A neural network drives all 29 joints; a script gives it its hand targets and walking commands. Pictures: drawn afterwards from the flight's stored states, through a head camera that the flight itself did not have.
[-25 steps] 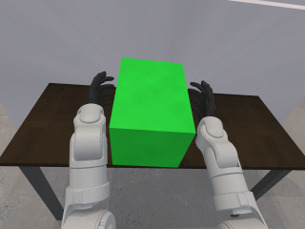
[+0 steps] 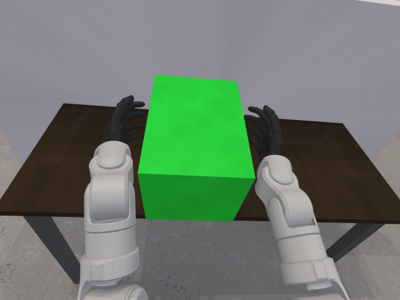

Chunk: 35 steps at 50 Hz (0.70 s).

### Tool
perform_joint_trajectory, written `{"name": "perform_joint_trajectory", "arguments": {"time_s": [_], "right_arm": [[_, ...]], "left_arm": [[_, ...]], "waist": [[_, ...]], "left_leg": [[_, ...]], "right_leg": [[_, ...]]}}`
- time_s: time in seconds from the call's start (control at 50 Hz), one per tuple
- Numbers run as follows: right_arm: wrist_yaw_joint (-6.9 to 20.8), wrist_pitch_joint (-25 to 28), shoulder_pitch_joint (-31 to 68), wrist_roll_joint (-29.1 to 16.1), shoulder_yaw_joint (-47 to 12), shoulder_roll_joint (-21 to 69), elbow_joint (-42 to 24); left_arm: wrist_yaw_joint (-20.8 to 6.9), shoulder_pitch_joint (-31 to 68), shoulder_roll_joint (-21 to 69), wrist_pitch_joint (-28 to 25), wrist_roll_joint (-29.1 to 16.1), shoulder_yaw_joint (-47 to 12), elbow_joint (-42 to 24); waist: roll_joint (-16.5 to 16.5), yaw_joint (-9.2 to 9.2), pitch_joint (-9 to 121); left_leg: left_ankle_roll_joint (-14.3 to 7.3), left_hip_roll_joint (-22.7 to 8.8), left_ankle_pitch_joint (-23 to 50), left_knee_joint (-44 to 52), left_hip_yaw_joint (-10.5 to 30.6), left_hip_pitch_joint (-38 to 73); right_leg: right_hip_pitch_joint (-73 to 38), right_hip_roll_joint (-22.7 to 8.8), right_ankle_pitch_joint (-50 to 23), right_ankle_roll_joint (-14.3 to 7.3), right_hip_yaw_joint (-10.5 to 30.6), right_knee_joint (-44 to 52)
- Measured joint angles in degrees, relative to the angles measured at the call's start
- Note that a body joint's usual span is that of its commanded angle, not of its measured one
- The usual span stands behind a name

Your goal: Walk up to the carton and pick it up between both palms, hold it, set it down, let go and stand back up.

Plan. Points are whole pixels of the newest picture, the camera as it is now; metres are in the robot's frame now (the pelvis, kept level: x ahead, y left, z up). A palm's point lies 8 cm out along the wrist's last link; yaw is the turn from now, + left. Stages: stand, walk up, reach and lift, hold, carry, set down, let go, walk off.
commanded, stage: hold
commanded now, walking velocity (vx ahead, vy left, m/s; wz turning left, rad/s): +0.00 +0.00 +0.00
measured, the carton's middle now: (193, 147) +0.40 +0.02 +0.13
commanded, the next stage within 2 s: none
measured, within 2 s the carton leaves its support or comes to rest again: neither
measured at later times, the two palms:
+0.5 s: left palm (117, 142) +0.34 +0.15 +0.19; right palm (271, 152) +0.33 -0.11 +0.18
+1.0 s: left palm (122, 145) +0.34 +0.15 +0.17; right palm (270, 156) +0.34 -0.12 +0.17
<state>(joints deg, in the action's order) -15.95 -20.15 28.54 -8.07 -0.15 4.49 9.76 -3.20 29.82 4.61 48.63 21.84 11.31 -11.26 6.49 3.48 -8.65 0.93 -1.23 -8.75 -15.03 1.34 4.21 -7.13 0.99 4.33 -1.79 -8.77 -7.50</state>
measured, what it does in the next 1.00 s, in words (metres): stands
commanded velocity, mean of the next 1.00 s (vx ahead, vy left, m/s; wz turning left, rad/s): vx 0.00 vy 0.00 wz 0.00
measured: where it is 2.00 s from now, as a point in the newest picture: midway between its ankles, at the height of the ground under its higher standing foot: outside the picture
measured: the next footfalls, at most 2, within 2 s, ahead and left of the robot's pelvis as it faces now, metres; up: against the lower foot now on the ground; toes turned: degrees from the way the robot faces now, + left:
none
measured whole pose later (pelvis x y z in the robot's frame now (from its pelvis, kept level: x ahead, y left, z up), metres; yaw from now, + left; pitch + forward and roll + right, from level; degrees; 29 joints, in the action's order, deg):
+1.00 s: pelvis -0.01 +0.00 +0.00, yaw +0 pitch -10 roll -1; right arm -15.3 -19.1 29.2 -6.9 0.7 4.6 13.3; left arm -2.8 30.2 4.6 47.4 21.7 11.5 -7.8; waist 6.6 3.6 -8.8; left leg 0.8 -1.3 -8.4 -15.2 1.2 3.4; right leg -6.2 1.0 4.1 -1.8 -8.6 -8.0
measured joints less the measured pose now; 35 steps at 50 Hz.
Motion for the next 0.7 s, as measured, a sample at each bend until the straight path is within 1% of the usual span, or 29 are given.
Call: {"name": "perform_joint_trajectory", "arguments": {"time_s": [0.12,0.18,0.24,0.3,0.36,0.5,0.6,0.7], "right_arm": [[-0.38,-0.53,-1.49,-0.85,-1.23,-0.82,-1.28],[-0.23,-0.79,-1.35,-0.78,-1.19,-0.97,-0.84],[0.36,-0.10,-0.72,-0.22,-0.67,-0.96,0.31],[0.54,0.33,-0.10,0.21,0.01,-0.98,0.13],[0.66,0.16,0.94,0.60,0.39,-0.99,0.83],[0.63,-0.33,1.79,0.71,0.48,-0.69,2.76],[1.38,0.38,2.32,1.62,1.63,-0.12,5.23],[1.93,1.41,2.33,2.88,2.58,0.39,5.22]], "left_arm": [[0.27,-1.76,0.12,0.54,-0.04,-1.01,-1.34],[0.39,-1.66,0.60,0.71,0.17,-0.70,-1.09],[0.86,-0.65,0.66,0.86,0.08,-0.62,-0.58],[1.18,0.41,0.41,0.37,-0.13,-0.93,-0.08],[0.97,1.23,0.60,-0.17,0.16,-0.23,0.92],[0.59,1.39,0.05,0.00,0.17,0.30,2.52],[0.67,2.16,0.22,-0.36,0.44,0.77,4.65],[0.96,2.44,0.19,-1.57,0.17,0.55,5.11]], "waist": [[-0.52,0.37,0.05],[-0.65,0.45,-0.15],[-0.68,0.30,-0.16],[-0.82,0.00,-0.29],[-0.89,-0.21,-0.50],[-0.55,0.02,-0.09],[-0.31,-0.24,-0.05],[-0.59,-0.26,-0.10]], "left_leg": [[-0.21,0.11,-0.08,-0.05,-0.11,0.18],[-0.31,0.17,-0.03,-0.09,-0.30,0.26],[-0.33,0.19,0.14,-0.08,-0.49,-0.05],[-0.37,0.21,0.42,0.08,-0.60,-0.18],[-0.40,0.20,0.60,0.31,-0.63,0.29],[-0.31,0.20,0.68,0.13,-0.22,0.39],[-0.21,0.20,0.77,-0.19,-0.15,-0.41],[-0.17,0.09,0.80,-0.49,-0.08,-1.44]], "right_leg": [[-0.56,-0.05,-0.45,0.25,0.12,0.83],[-0.44,-0.14,-0.46,0.28,0.29,0.53],[0.17,-0.21,-0.43,0.24,0.48,0.03],[0.45,-0.25,-0.58,0.26,0.58,-0.08],[-0.05,-0.21,-0.82,0.25,0.62,0.24],[-0.28,-0.21,-0.74,0.14,0.21,0.02],[0.90,-0.29,-0.32,-0.02,0.13,-1.17],[1.79,-0.18,-0.48,-0.09,0.06,-1.17]]}}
